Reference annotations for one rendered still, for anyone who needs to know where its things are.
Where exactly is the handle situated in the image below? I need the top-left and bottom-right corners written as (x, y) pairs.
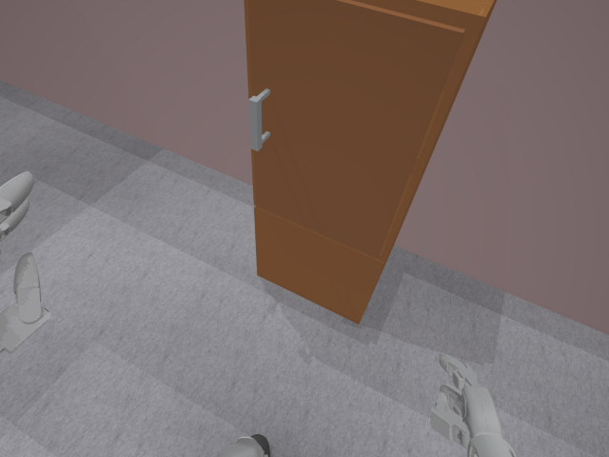
top-left (248, 89), bottom-right (270, 151)

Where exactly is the robot right hand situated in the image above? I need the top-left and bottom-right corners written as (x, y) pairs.
top-left (430, 354), bottom-right (504, 450)

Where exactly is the left robot shin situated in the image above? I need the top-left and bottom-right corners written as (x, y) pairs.
top-left (236, 437), bottom-right (262, 450)

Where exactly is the cupboard door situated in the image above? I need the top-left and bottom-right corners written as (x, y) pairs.
top-left (248, 0), bottom-right (465, 259)

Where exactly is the right robot forearm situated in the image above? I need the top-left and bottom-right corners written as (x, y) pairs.
top-left (467, 434), bottom-right (517, 457)

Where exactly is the robot left hand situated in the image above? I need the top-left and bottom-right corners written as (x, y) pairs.
top-left (0, 171), bottom-right (50, 353)

